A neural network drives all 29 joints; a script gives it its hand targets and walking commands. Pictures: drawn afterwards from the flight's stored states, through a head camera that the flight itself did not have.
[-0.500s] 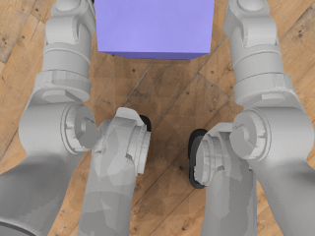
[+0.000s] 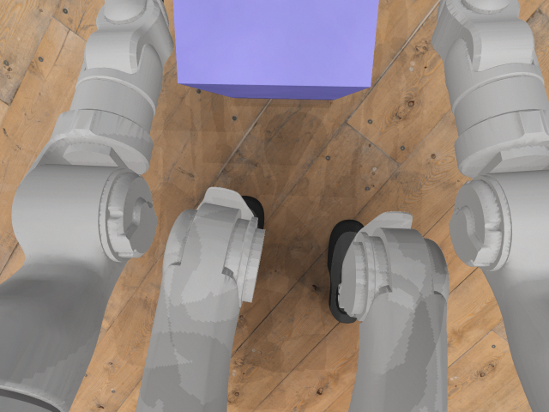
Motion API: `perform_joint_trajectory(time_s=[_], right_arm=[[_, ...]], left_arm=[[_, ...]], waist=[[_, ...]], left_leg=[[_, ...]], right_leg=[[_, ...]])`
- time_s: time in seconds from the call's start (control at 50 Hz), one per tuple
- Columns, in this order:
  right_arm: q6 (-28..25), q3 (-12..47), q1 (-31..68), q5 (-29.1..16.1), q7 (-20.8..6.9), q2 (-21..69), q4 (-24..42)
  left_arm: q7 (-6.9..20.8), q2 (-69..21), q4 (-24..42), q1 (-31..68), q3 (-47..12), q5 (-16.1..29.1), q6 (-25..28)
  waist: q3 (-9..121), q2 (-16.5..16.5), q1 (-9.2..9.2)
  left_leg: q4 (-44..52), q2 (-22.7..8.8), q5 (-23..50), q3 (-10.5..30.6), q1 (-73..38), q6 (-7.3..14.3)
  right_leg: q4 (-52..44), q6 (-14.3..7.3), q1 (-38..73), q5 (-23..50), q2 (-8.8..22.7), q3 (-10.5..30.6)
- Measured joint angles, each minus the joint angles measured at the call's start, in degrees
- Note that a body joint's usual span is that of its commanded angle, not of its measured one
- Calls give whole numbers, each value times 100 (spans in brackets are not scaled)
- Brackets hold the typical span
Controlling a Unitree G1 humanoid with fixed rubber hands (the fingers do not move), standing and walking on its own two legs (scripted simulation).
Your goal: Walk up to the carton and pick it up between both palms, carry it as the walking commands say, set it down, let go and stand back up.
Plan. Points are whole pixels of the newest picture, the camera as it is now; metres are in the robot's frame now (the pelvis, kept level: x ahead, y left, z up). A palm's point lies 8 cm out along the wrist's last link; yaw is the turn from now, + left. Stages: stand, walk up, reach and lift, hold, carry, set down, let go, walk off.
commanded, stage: set down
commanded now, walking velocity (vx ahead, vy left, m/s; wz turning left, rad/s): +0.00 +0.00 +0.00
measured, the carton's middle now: out of the picture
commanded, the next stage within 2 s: let go in 1.44 s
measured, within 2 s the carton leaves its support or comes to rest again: neither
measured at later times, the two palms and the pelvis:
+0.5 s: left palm out of the picture +0.53 +0.23 -0.06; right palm out of the picture +0.58 -0.11 -0.07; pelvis +0.01 +0.00 +0.05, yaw +1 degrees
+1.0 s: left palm out of the picture +0.53 +0.23 +0.09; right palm out of the picture +0.58 -0.12 +0.08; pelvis +0.02 +0.00 +0.19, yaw +1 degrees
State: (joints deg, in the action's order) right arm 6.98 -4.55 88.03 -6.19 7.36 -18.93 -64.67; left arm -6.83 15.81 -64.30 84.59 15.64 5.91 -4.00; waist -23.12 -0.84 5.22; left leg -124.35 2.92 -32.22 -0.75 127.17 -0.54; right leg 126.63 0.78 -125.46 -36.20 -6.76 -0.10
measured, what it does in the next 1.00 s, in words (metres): rises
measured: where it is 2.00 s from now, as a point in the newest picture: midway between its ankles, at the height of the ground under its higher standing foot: (291, 275)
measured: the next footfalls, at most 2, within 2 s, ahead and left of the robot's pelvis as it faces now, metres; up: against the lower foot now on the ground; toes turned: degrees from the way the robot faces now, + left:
none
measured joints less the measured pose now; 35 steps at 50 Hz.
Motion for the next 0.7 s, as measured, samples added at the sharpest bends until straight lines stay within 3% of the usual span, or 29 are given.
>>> perform_joint_trajectory(time_s=[0.14,0.3,0.7], right_arm=[[-65,201,140,-185,-102,-190,-345],[108,281,-186,-283,21,-195,391],[421,-563,-960,477,-76,228,785]], left_arm=[[67,197,-222,-14,-193,278,61],[-31,175,499,-270,-304,478,-124],[92,-245,1272,-1201,260,-244,-530]], waist=[[201,33,24],[395,67,-14],[1969,-54,6]], left_leg=[[40,-28,59,-62,129,34],[234,58,97,-45,60,25],[2226,85,356,111,-899,21]], right_leg=[[-18,32,-153,65,-24,64],[-182,8,-46,36,64,66],[-2241,-30,904,368,108,156]])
